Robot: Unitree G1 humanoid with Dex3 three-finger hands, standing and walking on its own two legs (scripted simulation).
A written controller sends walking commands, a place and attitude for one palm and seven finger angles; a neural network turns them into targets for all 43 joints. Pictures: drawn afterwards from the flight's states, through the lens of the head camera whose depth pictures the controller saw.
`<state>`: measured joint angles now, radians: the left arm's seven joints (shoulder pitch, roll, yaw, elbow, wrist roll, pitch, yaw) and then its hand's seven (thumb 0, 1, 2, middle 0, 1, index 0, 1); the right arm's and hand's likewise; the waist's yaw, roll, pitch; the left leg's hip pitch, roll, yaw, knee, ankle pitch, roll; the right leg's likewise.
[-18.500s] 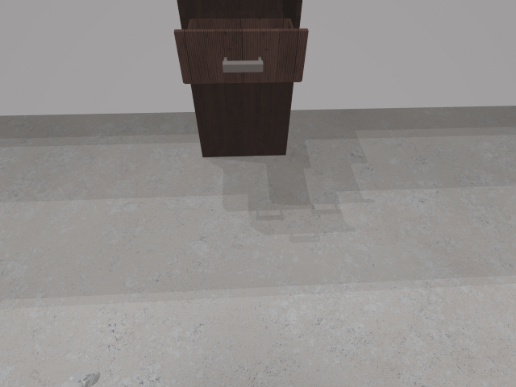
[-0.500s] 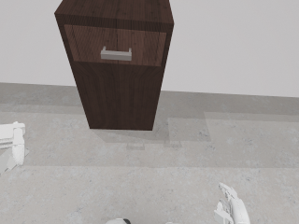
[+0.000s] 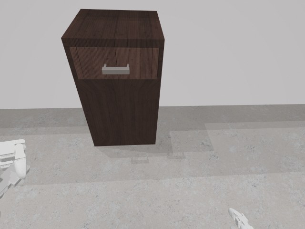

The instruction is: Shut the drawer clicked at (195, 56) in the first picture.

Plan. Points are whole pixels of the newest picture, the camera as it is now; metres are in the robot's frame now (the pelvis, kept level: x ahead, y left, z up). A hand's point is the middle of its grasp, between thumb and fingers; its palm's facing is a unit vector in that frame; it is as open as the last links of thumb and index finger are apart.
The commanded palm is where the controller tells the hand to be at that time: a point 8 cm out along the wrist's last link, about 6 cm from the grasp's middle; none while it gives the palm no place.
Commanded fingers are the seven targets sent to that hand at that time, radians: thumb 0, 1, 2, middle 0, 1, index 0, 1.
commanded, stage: stop stepping back and stand still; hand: left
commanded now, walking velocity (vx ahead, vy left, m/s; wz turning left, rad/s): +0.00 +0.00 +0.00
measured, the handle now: (116, 68) +0.87 +0.20 -0.04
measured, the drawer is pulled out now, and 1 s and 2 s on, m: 0.00 0.00 0.00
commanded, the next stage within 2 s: let the arm hang, fingers relaxed in 0.14 s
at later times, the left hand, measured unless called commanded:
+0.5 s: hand out of the picture +0.08 +0.19 -0.16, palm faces +0.07 -0.97 -0.22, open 3.1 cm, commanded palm none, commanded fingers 0.00 0.90 0.90 -0.84 -0.99 -0.84 -0.99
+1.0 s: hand out of the picture -0.07 +0.18 -0.17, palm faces +0.08 -0.98 -0.19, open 6.9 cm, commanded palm none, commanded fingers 0.00 0.90 0.90 -0.20 -0.30 -0.20 -0.30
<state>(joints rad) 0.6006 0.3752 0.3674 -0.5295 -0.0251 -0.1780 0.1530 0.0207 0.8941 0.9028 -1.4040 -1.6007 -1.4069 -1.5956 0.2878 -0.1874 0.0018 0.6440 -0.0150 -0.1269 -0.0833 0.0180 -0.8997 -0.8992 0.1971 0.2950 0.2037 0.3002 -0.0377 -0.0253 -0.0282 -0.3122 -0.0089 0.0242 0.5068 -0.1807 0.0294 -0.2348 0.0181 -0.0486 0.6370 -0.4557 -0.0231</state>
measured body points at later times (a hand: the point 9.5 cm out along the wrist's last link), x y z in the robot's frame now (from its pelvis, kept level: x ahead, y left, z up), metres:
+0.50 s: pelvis +0.00 +0.00 -0.01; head +0.00 +0.01 +0.44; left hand +0.08 +0.24 -0.14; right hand +0.12 -0.24 -0.13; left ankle +0.04 +0.12 -0.73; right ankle -0.01 -0.09 -0.73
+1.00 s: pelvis -0.01 +0.02 +0.01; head +0.00 +0.01 +0.46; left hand -0.07 +0.23 -0.15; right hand -0.04 -0.18 -0.16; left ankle +0.04 +0.12 -0.73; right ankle -0.01 -0.09 -0.73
